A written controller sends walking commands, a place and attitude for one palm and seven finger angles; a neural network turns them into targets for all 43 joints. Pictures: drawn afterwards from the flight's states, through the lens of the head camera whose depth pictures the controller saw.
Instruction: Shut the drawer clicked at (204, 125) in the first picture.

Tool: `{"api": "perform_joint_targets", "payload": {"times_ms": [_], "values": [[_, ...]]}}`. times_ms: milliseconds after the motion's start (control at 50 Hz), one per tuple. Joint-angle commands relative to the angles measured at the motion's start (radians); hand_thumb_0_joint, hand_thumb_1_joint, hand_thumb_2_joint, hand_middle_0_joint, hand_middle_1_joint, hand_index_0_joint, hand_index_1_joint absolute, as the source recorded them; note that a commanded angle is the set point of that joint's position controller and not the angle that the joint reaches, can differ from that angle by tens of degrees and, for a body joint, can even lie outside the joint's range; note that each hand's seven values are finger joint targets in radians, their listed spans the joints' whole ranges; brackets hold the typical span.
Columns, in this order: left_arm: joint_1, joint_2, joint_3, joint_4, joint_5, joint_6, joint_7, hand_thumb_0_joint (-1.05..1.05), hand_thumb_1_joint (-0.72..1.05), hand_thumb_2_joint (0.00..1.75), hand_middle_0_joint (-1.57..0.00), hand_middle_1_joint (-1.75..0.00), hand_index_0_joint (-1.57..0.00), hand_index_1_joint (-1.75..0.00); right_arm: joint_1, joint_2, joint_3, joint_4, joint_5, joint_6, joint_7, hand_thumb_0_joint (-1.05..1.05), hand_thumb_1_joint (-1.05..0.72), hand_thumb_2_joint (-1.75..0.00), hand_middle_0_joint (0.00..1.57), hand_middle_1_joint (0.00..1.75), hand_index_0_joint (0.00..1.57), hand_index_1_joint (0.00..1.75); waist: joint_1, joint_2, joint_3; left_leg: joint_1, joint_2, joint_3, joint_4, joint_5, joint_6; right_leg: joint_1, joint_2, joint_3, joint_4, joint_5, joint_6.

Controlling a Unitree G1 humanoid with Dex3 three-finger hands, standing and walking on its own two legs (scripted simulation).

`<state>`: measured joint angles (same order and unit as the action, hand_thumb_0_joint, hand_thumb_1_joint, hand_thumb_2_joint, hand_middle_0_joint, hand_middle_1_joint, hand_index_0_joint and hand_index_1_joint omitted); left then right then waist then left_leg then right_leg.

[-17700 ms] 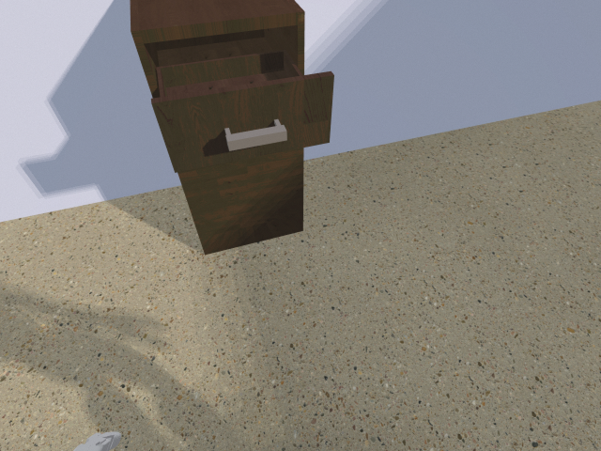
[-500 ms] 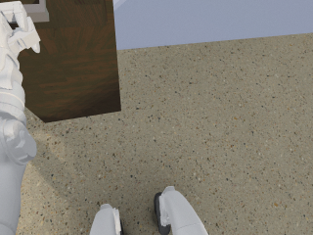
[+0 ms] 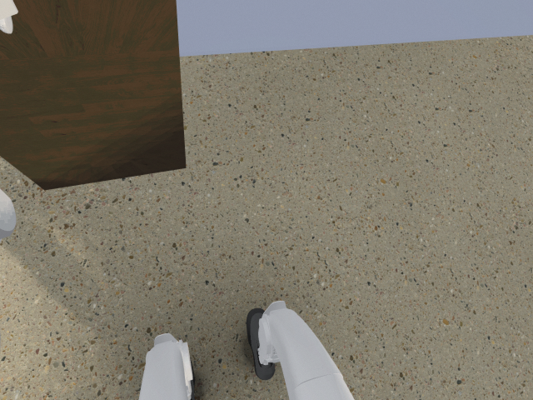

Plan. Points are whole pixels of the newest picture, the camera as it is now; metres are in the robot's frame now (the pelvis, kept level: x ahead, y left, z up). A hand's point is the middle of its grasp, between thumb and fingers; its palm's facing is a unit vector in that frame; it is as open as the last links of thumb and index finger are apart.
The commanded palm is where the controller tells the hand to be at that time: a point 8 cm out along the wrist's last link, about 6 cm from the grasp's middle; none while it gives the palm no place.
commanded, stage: pull the fist back off the drawer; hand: left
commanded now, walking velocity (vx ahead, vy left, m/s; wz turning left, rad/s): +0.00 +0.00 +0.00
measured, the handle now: out of the picture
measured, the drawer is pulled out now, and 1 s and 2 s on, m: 0.00 0.00 0.00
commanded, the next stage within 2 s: draw the hand back to the body in 0.72 s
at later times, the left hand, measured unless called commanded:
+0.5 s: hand out of the picture +0.61 +0.19 +0.10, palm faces +0.07 -1.00 -0.02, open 3.3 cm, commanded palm +0.59 +0.21 +0.10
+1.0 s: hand out of the picture +0.57 +0.20 +0.11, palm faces +0.07 -1.00 -0.04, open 3.3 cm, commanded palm +0.51 +0.23 +0.13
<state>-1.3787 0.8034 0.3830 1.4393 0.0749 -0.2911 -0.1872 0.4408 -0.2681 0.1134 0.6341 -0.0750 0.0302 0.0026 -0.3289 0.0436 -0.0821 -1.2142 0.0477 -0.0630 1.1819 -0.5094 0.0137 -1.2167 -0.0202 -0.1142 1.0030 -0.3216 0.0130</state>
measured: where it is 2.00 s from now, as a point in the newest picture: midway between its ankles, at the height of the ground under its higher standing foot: (224, 378)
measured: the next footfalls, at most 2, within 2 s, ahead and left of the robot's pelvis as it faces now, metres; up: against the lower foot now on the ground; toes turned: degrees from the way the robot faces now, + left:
none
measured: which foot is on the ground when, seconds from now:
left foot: down 0.00-1.00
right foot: down 0.00-1.00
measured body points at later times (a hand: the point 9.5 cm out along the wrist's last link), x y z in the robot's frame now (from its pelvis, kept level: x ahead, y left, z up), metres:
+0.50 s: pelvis +0.00 +0.01 +0.00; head +0.19 +0.04 +0.41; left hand +0.60 +0.25 +0.10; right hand -0.07 -0.23 -0.08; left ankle +0.00 +0.10 -0.64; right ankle +0.07 -0.14 -0.64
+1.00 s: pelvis +0.06 +0.00 +0.04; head +0.21 +0.01 +0.47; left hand +0.56 +0.25 +0.11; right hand +0.04 -0.26 -0.07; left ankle +0.01 +0.11 -0.64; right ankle +0.07 -0.14 -0.64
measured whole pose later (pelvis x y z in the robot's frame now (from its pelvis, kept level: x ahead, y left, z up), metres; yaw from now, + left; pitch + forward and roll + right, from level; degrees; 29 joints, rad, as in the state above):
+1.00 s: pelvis +0.06 +0.00 +0.04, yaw -2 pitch +25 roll -3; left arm -0.77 0.49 0.46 0.92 -0.09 -0.34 -0.19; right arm 0.44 -0.26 0.02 0.56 -0.03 0.13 0.04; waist -0.17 0.04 -0.12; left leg -0.86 0.06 0.03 0.95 -0.51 0.02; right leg -0.93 0.01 -0.03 0.83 -0.34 0.02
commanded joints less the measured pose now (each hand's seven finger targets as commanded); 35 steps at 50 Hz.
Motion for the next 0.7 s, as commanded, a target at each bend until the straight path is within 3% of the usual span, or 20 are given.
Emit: {"api": "perform_joint_targets", "payload": {"times_ms": [0,80,160,200,260,340,360,480,560,580,600,640,680], "values": [[-0.642,0.151,-0.003,-0.276,-0.030,-0.062,0.041,0.00,0.90,0.90,-1.40,-1.60,-1.40,-1.60,0.268,-0.226,-0.067,0.011,0.000,-0.016,-0.016,0.00,-0.90,-0.90,0.20,0.30,0.20,0.30,-0.104,0.348,-0.538,0.435,0.002,-0.050,-0.162,0.256,0.018,0.216,0.059,0.047,-0.089,0.035,-0.025],[-0.626,0.190,0.030,-0.264,-0.029,-0.049,0.044,0.00,0.90,0.90,-1.40,-1.60,-1.40,-1.60,0.273,-0.228,-0.063,0.002,-0.002,-0.026,-0.016,0.00,-0.90,-0.90,0.20,0.30,0.20,0.30,-0.094,0.319,-0.537,0.396,-0.002,-0.045,-0.158,0.228,0.023,0.244,0.059,0.046,-0.086,0.023,-0.025],[-0.634,0.170,0.015,-0.268,-0.021,-0.036,0.048,0.00,0.90,0.90,-1.40,-1.60,-1.40,-1.60,0.276,-0.228,-0.065,-0.003,-0.003,-0.026,-0.011,0.00,-0.90,-0.90,0.20,0.30,0.20,0.30,-0.095,0.313,-0.519,0.396,-0.002,-0.055,-0.163,0.212,0.019,0.219,0.057,0.039,-0.082,0.011,-0.025],[-0.645,0.179,0.025,-0.292,-0.012,-0.041,0.051,0.00,0.90,0.90,-1.40,-1.60,-1.40,-1.60,0.284,-0.230,-0.068,-0.007,-0.007,-0.024,-0.005,0.00,-0.90,-0.90,0.20,0.30,0.20,0.30,-0.084,0.342,-0.555,0.438,-0.003,-0.066,-0.164,0.235,0.010,0.204,0.057,0.032,-0.070,0.021,-0.030],[-0.616,0.187,0.054,-0.288,-0.013,-0.035,0.055,0.00,0.90,0.90,-1.40,-1.60,-1.40,-1.60,0.291,-0.227,-0.073,-0.013,-0.011,-0.017,0.004,0.00,-0.90,-0.90,0.20,0.30,0.20,0.30,-0.070,0.320,-0.570,0.441,-0.004,-0.061,-0.158,0.261,0.009,0.229,0.058,0.034,-0.074,0.037,-0.031],[-0.571,0.155,0.054,-0.329,-0.014,-0.039,0.055,0.00,0.90,0.90,-1.40,-1.60,-1.40,-1.60,0.290,-0.222,-0.081,-0.021,-0.012,-0.006,0.016,0.00,-0.90,-0.90,0.20,0.30,0.20,0.30,-0.041,0.343,-0.583,0.495,-0.004,-0.067,-0.173,0.293,-0.001,0.230,0.059,0.029,-0.075,0.049,-0.036],[-0.539,0.121,0.041,-0.320,-0.020,-0.036,0.054,0.00,0.90,0.90,-1.40,-1.60,-1.40,-1.60,0.288,-0.220,-0.084,-0.024,-0.010,-0.004,0.020,0.00,-0.90,-0.90,0.20,0.30,0.20,0.30,-0.041,0.317,-0.572,0.494,-0.004,-0.065,-0.177,0.292,0.001,0.237,0.060,0.029,-0.081,0.050,-0.035],[-0.409,0.124,0.086,-0.388,-0.038,-0.061,0.056,0.00,0.90,0.90,-1.40,-1.60,-1.40,-1.60,0.279,-0.215,-0.095,-0.039,-0.009,0.013,0.030,0.00,-0.90,-0.90,0.20,0.30,0.20,0.30,0.012,0.305,-0.585,0.536,-0.004,-0.048,-0.201,0.352,-0.001,0.305,0.062,0.034,-0.094,0.086,-0.039],[-0.273,0.084,0.094,-0.406,-0.062,-0.077,0.054,0.00,0.90,0.90,-1.40,-1.60,-1.40,-1.60,0.263,-0.206,-0.106,-0.054,-0.001,0.028,0.034,0.00,-0.90,-0.90,0.20,0.30,0.20,0.30,0.038,0.215,-0.567,0.511,-0.006,-0.012,-0.214,0.382,0.009,0.405,0.064,0.048,-0.122,0.135,-0.033],[-0.226,0.112,0.122,-0.403,-0.063,-0.085,0.054,0.00,0.90,0.90,-1.40,-1.60,-1.40,-1.60,0.263,-0.209,-0.107,-0.058,0.000,0.033,0.033,0.00,-0.90,-0.90,0.20,0.30,0.20,0.30,0.057,0.212,-0.569,0.514,-0.008,-0.012,-0.219,0.401,0.007,0.425,0.066,0.048,-0.118,0.150,-0.038],[-0.197,0.085,0.105,-0.403,-0.067,-0.086,0.051,0.00,0.90,0.90,-1.40,-1.60,-1.40,-1.60,0.259,-0.205,-0.108,-0.064,0.003,0.038,0.035,0.00,-0.90,-0.90,0.20,0.30,0.20,0.30,0.058,0.204,-0.563,0.515,-0.009,-0.002,-0.225,0.410,0.008,0.437,0.066,0.050,-0.121,0.166,-0.036],[-0.204,0.094,0.107,-0.411,-0.069,-0.095,0.052,0.00,0.90,0.90,-1.40,-1.60,-1.40,-1.60,0.250,-0.203,-0.110,-0.065,0.006,0.045,0.031,0.00,-0.90,-0.90,0.20,0.30,0.20,0.30,0.056,0.174,-0.525,0.479,-0.011,0.010,-0.228,0.396,0.012,0.466,0.066,0.059,-0.127,0.180,-0.033],[-0.178,0.123,0.148,-0.420,-0.073,-0.113,0.056,0.00,0.90,0.90,-1.40,-1.60,-1.40,-1.60,0.250,-0.203,-0.116,-0.067,0.005,0.050,0.027,0.00,-0.90,-0.90,0.20,0.30,0.20,0.30,0.069,0.162,-0.542,0.475,-0.014,0.016,-0.225,0.426,0.015,0.503,0.065,0.067,-0.124,0.228,-0.035]]}}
